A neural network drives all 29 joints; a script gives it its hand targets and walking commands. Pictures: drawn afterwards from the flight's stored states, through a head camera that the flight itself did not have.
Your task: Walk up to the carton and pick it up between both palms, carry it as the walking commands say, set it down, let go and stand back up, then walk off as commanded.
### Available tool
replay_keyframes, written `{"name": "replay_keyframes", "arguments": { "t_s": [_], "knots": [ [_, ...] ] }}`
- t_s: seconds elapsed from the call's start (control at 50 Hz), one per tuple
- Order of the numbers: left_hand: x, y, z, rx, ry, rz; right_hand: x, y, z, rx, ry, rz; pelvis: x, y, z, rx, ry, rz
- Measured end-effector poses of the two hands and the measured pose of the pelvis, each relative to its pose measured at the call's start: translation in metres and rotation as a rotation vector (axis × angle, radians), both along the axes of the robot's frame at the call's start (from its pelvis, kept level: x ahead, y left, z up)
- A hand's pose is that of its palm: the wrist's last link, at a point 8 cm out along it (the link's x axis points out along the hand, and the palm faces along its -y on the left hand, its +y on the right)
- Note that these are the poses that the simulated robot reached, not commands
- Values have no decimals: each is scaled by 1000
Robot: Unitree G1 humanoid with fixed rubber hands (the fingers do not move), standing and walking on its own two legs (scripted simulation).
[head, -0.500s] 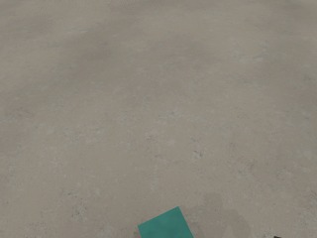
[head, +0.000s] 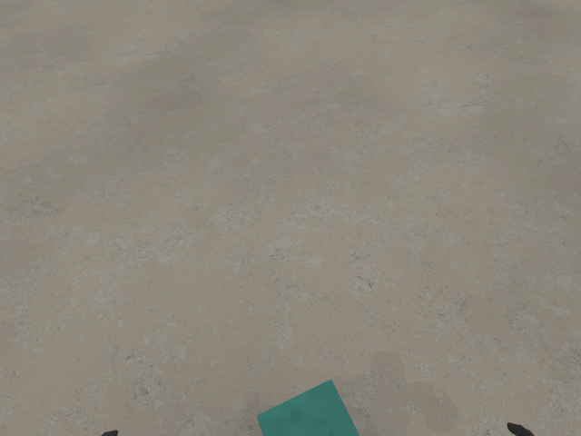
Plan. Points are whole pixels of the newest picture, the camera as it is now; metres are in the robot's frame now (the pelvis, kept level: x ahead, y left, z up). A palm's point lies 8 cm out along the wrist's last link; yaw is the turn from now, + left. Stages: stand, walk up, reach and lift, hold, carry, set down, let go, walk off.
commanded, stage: walk off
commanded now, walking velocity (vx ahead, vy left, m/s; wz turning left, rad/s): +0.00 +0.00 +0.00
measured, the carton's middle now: out of the picture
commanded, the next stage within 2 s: none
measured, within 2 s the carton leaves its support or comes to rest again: neither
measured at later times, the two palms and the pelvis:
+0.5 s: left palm out of the picture +0.08 +0.39 -0.14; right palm out of the picture +0.03 -0.23 -0.12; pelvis +0.00 +0.08 -0.02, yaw -9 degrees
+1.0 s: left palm (72, 403) +0.19 +0.37 -0.13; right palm out of the picture -0.09 -0.07 -0.16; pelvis -0.01 +0.18 -0.02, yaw -28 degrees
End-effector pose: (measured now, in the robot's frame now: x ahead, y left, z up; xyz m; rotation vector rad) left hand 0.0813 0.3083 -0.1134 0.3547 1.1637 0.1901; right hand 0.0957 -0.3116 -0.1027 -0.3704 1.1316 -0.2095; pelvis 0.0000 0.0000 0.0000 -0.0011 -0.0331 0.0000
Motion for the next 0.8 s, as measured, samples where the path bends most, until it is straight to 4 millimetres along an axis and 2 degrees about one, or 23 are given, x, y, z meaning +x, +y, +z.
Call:
{"name": "replay_keyframes", "arguments": {
  "t_s": [0.14, 0.22, 0.28, 0.36, 0.44, 0.52, 0.58, 0.7, 0.8],
  "knots": [
    [3, 2, 0, -5, 3, -3, 1, 3, 0, -1, 5, -10, 2, 4, 0, 1, 3, -4],
    [1, -10, -6, -47, 23, -17, -16, 16, -13, 27, 75, -40, 1, 8, -1, 4, 8, -20],
    [-2, -11, -11, -60, 34, -21, -33, 25, -22, 40, 126, -66, -1, 14, -4, 4, 14, -38],
    [-12, 7, -17, -41, 72, -16, -53, 37, -27, 36, 166, -101, -4, 30, -9, 8, 29, -79],
    [-16, 44, -22, -7, 121, -24, -60, 59, -22, 25, 152, -145, -4, 56, -11, 16, 45, -120],
    [3, 85, -33, 9, 132, -58, -72, 91, -22, 9, 138, -178, -3, 91, -19, 17, 51, -162],
    [27, 96, -30, 6, 123, -99, -91, 119, -18, 22, 138, -222, -4, 111, -14, -3, 59, -208],
    [70, 89, -26, -43, 93, -221, -116, 172, -19, 67, 102, -319, -3, 138, -8, -7, 58, -289],
    [98, 66, -24, -86, 66, -319, -135, 207, -32, 116, 77, -400, -4, 156, -10, -5, 52, -358]
  ]
}}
